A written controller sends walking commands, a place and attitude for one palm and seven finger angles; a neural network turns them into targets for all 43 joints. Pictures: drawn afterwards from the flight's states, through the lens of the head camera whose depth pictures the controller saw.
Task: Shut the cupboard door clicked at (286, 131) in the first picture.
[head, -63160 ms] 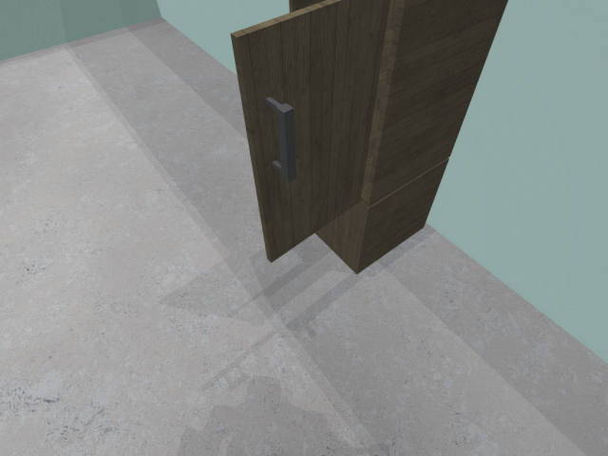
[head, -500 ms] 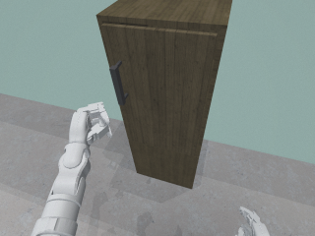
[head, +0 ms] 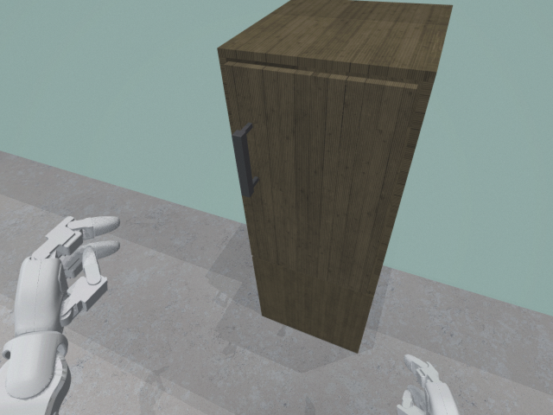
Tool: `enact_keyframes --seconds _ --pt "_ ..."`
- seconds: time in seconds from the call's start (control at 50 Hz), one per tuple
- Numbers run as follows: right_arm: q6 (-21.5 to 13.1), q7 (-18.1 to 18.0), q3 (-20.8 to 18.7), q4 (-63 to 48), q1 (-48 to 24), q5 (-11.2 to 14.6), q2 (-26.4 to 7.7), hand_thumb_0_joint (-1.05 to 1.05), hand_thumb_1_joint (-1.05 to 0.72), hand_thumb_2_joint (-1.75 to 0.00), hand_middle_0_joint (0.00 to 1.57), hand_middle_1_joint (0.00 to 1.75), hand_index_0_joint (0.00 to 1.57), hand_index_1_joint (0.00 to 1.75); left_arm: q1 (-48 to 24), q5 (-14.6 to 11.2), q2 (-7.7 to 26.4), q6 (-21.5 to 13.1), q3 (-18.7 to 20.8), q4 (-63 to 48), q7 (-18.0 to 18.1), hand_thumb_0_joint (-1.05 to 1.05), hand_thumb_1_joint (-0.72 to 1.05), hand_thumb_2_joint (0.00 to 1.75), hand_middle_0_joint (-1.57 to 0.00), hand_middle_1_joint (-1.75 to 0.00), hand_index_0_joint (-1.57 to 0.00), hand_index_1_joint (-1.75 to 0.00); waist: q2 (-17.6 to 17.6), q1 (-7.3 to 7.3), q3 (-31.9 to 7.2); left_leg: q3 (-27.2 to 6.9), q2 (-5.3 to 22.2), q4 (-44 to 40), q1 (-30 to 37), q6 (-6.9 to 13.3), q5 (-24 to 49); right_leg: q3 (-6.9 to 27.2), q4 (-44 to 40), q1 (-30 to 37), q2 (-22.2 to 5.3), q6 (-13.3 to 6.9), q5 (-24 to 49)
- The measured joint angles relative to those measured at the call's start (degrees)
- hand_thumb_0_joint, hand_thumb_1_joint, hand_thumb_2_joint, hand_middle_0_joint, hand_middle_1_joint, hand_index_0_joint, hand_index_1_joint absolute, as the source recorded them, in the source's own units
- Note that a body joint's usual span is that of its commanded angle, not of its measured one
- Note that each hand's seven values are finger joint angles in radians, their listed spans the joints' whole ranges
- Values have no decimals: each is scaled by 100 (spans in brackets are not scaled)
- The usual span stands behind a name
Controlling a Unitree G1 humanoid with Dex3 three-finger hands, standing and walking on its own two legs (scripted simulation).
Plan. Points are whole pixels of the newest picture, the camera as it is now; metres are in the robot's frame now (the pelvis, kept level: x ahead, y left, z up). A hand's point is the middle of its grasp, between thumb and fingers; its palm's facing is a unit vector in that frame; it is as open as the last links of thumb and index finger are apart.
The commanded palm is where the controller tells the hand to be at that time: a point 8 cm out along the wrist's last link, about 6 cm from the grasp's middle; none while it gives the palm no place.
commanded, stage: draw the hand back to the body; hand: left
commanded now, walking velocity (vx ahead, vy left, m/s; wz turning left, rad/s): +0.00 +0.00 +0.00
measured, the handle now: (247, 160) +0.61 +0.14 +0.05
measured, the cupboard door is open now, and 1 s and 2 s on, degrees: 0 0 0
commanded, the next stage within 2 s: step back with the hand held close in 0.50 s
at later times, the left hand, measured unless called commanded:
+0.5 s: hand (67, 295) +0.19 +0.26 +0.16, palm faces +0.48 -0.79 -0.39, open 7.4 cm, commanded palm +0.14 +0.30 +0.17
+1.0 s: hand (43, 305) +0.18 +0.28 +0.16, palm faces +0.41 -0.75 -0.52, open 7.4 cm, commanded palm +0.12 +0.32 +0.17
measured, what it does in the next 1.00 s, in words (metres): stands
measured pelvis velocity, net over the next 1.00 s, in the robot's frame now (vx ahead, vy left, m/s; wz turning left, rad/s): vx -0.03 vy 0.02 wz -0.01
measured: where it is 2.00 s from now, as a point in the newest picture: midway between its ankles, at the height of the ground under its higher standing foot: outside the picture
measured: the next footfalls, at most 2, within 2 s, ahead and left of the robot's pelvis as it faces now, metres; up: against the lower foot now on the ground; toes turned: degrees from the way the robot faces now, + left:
right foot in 1.82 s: -0.14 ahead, -0.12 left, +0.00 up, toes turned +10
left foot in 1.96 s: -0.06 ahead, +0.12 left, +0.00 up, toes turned +7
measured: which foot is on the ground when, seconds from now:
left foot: down 0.00-1.00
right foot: down 0.00-1.00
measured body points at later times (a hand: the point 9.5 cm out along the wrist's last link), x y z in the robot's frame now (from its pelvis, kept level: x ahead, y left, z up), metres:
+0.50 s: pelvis +0.00 +0.00 +0.00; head -0.02 -0.03 +0.45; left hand +0.16 +0.30 +0.18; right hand +0.19 -0.22 -0.09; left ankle -0.03 +0.12 -0.74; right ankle +0.01 -0.12 -0.74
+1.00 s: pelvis -0.03 +0.02 -0.01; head -0.02 +0.00 +0.44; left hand +0.15 +0.32 +0.19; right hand +0.14 -0.23 -0.10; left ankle -0.03 +0.12 -0.74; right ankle +0.01 -0.12 -0.74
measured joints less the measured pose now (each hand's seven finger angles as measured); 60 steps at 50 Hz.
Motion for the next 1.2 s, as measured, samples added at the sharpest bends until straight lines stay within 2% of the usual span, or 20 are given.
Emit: enact_keyframes --seconds 0.18,0.28,0.36,0.5,0.64,0.74,0.84,1.02,1.2 --pt "-214 -34 -148 121 120 -7 -80 1 -91 -90 20 30 21 30 863 -15 229 -105 679 -601 106 1 89 90 -36 -47 -36 -47 29 59 -44 2 5 67 -1 8 -67 2 34 14 4 13 -49" --pt "-318 -76 -199 190 101 -6 -164 1 -91 -90 20 30 20 30 750 13 125 -113 684 -543 179 1 89 90 -27 -37 -27 -37 30 126 1 -36 -22 93 -22 21 -59 -34 65 8 -26 22 -60" --pt "-358 -91 -196 204 39 -16 -152 1 -91 -90 20 30 20 30 645 30 42 -80 570 -499 182 1 89 90 -24 -33 -23 -33 -25 111 13 -33 -25 83 -30 17 -40 -30 86 -17 -29 15 -57" --pt "-416 -88 -158 132 3 -26 -61 1 -91 -90 20 30 20 30 690 26 124 -111 533 -620 139 1 89 90 -22 -30 -21 -31 -64 32 2 8 18 86 17 -7 -65 8 76 15 17 -5 -56" --pt "-387 -67 -146 115 35 -22 -30 1 -91 -90 20 30 20 30 695 10 160 -120 612 -640 126 1 89 90 -21 -30 -21 -30 -43 21 34 26 37 67 12 -17 -56 25 52 4 37 -13 -36" --pt "-181 30 -167 -61 36 -1 -133 1 -91 -90 20 30 21 30 802 24 224 -387 817 -612 154 1 89 90 -21 -30 -21 -30 42 -142 -102 -57 72 440 -579 8 -156 -56 107 -410 66 -7 4" --pt "44 -7 -314 -148 4 13 -248 1 -91 -90 20 30 21 30 1180 18 322 -436 766 -943 207 1 89 90 -21 -30 -21 -30 -46 -259 -99 8 -41 632 -949 75 -179 20 377 -834 -50 71 -32" --pt "249 -127 -341 -392 13 30 -177 1 -91 -90 20 30 20 30 1277 -12 734 -471 1047 -1199 292 1 89 90 -21 -30 -21 -30 -287 -311 -71 163 -169 818 -1235 158 -83 194 746 -1247 -174 155 11" --pt "121 -80 -242 -410 173 45 -121 1 -91 -90 20 30 21 30 1254 110 590 -724 1022 -1186 372 1 89 90 -21 -30 -21 -30 -343 -339 -211 73 -62 1281 -1765 175 -58 103 826 -1575 -74 108 237"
